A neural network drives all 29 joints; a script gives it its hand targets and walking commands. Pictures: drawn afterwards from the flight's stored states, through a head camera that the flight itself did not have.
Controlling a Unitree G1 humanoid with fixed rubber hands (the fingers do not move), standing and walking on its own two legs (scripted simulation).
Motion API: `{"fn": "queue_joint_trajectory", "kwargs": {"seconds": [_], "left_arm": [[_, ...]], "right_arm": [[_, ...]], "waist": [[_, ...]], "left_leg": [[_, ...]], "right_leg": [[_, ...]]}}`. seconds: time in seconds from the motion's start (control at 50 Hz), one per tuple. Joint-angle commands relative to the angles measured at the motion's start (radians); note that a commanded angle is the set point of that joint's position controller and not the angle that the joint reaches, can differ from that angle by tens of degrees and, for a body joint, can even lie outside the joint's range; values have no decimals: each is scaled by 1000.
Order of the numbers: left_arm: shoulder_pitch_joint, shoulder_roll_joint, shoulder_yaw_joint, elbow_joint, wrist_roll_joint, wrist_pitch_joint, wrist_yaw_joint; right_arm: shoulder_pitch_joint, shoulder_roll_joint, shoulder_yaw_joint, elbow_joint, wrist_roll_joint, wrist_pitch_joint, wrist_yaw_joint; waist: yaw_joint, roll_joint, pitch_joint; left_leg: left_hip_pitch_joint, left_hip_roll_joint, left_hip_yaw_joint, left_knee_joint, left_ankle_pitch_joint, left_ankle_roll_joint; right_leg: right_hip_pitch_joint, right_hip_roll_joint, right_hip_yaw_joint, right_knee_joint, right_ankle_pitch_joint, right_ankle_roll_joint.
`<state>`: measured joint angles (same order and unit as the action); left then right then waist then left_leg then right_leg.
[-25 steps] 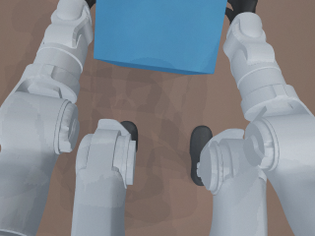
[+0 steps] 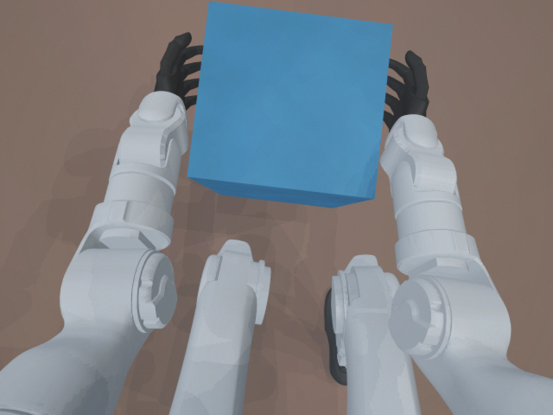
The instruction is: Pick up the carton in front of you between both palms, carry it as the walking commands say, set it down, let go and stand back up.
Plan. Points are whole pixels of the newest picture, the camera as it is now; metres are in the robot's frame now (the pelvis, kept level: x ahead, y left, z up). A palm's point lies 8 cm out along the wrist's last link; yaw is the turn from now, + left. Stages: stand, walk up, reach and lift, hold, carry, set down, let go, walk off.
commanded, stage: reach and lift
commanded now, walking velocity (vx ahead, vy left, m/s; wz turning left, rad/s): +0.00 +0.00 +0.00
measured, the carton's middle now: (286, 130) +0.50 +0.05 -0.15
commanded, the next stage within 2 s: none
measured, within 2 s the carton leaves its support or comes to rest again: neither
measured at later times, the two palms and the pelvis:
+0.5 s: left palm (127, 57) +0.47 +0.19 +0.07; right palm (491, 80) +0.49 -0.11 +0.08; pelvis +0.03 +0.00 +0.13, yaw +2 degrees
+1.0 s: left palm out of the picture +0.42 +0.18 +0.24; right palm out of the picture +0.44 -0.12 +0.25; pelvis +0.08 +0.00 +0.27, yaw +3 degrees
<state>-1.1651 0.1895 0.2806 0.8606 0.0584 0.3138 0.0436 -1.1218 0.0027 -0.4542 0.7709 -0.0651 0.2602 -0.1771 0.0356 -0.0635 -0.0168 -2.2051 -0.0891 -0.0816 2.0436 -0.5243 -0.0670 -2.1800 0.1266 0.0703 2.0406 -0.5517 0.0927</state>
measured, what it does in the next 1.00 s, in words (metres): rises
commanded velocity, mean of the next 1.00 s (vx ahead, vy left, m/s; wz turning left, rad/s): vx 0.00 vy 0.00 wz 0.00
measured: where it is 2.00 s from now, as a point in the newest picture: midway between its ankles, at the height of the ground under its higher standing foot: (282, 344)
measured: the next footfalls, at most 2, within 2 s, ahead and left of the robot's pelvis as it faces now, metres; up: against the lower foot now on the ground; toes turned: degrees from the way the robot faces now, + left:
none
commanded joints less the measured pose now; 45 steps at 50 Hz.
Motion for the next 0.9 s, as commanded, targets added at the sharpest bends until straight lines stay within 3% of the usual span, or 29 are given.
{"fn": "queue_joint_trajectory", "kwargs": {"seconds": [0.0, 0.18, 0.38, 0.5, 0.72, 0.88], "left_arm": [[-618, -1106, -300, -63, -21, 12, -277], [-570, -1130, -273, -97, 20, 14, -276], [-384, -1247, -483, -243, -78, 24, -270], [-245, -1266, -528, -251, -88, 15, -254], [-44, -1270, -485, -220, -33, -30, -245], [71, -1285, -490, -222, -10, -31, -247]], "right_arm": [[-675, 995, 362, 39, -24, 50, 266], [-623, 1091, 415, 21, -19, 66, 306], [-408, 1166, 604, -104, 60, 63, 318], [-264, 1175, 667, -109, 76, 58, 315], [-61, 1189, 657, -84, 33, 21, 316], [100, 1183, 632, -50, -12, 23, 320]], "waist": [[-19, 114, -946], [32, 61, -1115], [8, 99, -1230], [3, 95, -1113], [6, 51, -894], [-15, 70, -756]], "left_leg": [[590, -59, 167, -344, -1, 42], [796, -65, 162, -463, 97, 51], [1060, -70, 153, -571, 332, 23], [1155, -71, 126, -672, 345, 23], [1338, -60, 71, -892, 326, 46], [1506, -49, 48, -1069, 315, 51]], "right_leg": [[459, 75, -188, -307, 0, -83], [611, 78, -160, -444, 59, -64], [821, 83, -144, -560, 262, -46], [917, 77, -117, -668, 275, -48], [1148, 50, -52, -910, 274, -55], [1326, 28, -23, -1086, 282, -69]]}}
